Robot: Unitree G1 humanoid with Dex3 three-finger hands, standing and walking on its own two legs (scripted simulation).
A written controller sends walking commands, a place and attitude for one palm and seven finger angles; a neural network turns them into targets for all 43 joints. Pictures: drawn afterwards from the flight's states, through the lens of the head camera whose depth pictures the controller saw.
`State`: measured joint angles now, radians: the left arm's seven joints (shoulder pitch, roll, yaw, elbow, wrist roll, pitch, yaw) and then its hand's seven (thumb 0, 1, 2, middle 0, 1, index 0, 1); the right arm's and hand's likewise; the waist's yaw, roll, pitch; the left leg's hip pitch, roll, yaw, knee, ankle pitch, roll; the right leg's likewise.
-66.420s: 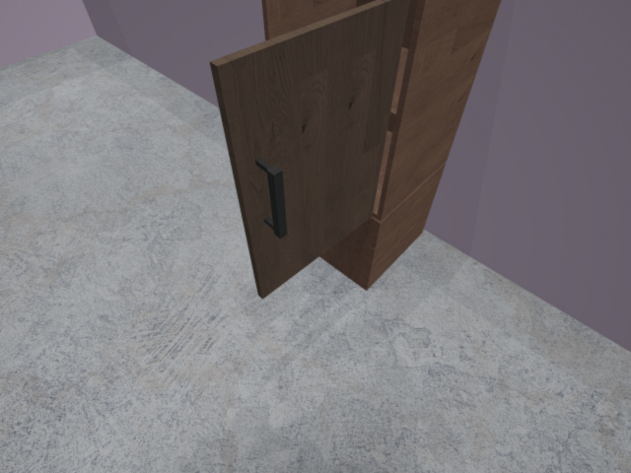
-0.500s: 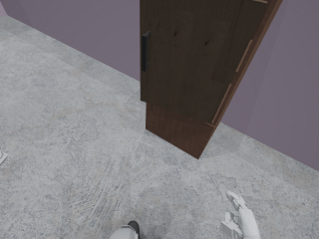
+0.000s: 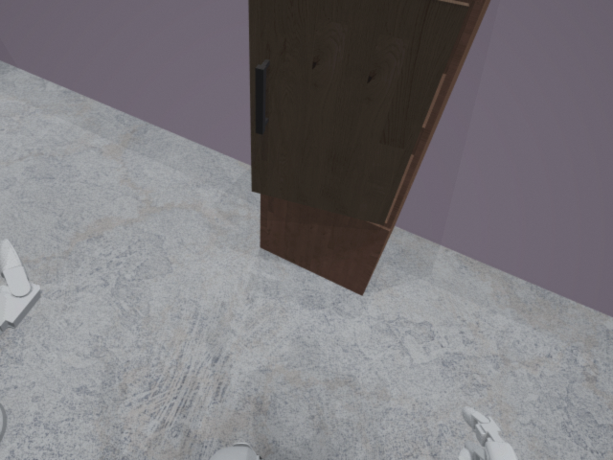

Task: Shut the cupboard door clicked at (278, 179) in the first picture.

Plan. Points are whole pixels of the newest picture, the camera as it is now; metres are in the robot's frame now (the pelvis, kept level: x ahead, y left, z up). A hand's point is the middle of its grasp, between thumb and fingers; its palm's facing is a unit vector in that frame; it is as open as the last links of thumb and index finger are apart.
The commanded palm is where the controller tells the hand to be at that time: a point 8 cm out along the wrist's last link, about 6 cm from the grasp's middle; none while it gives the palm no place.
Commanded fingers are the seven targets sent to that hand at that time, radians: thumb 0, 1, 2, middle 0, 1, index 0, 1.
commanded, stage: stop stepping back and stand still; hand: left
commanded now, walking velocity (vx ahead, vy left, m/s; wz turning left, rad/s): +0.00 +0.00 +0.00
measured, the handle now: (263, 97) +0.86 +0.12 +0.01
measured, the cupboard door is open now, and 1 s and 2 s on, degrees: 12 12 12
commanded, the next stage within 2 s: let the arm hang, fingers relaxed in 0.50 s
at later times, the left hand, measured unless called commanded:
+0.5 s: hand (30, 300) +0.23 +0.27 +0.16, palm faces +0.39 -0.87 -0.30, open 7.4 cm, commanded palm +0.15 +0.32 +0.20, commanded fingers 0.00 0.90 0.90 -0.20 -0.30 -0.20 -0.30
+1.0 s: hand out of the picture +0.00 +0.19 -0.18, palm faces -0.05 -0.99 -0.11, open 7.2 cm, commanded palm none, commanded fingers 0.00 0.90 0.90 -0.20 -0.30 -0.20 -0.30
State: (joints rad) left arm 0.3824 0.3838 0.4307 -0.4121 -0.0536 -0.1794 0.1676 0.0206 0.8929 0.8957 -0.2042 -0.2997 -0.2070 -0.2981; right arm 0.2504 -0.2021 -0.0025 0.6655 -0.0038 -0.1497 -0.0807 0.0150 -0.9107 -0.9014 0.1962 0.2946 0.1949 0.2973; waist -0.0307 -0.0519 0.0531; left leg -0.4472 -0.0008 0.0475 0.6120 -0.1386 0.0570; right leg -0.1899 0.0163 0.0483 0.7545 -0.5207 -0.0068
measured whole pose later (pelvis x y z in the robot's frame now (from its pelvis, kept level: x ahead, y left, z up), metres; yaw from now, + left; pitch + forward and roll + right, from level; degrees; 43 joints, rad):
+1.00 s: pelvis -0.01 +0.03 +0.01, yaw -1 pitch -2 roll -1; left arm 0.35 0.21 -0.02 0.92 0.02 0.08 0.00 0.02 0.95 0.89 -0.21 -0.30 -0.21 -0.30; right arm 0.29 -0.23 0.01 0.96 -0.03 0.04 0.00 0.01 -0.91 -0.90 0.20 0.29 0.20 0.30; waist -0.02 -0.08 0.05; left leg -0.39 -0.01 0.00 0.61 -0.20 0.03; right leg -0.18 0.01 -0.07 0.59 -0.39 -0.02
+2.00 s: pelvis +0.02 +0.01 +0.02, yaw -3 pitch -2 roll +0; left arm 0.23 0.24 0.01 1.13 0.01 0.01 0.02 0.01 0.91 0.89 -0.20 -0.30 -0.20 -0.30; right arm 0.19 -0.24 0.00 1.14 -0.01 0.01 -0.02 0.00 -0.91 -0.90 0.20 0.29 0.20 0.30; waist -0.01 0.00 0.06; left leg -0.22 -0.01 0.02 0.40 -0.14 0.02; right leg -0.01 0.02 -0.04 0.34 -0.30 -0.02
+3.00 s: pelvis +0.02 +0.01 +0.02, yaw -9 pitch -2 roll +0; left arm 0.29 0.16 0.04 1.10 0.02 0.03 0.02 0.01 0.91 0.89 -0.20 -0.30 -0.20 -0.30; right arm 0.27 -0.16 -0.02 1.12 -0.02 0.03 -0.04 0.00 -0.91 -0.90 0.20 0.29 0.20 0.30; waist -0.02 0.01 0.06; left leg -0.26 0.05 0.11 0.52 -0.22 0.01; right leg -0.10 0.05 0.05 0.49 -0.35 -0.03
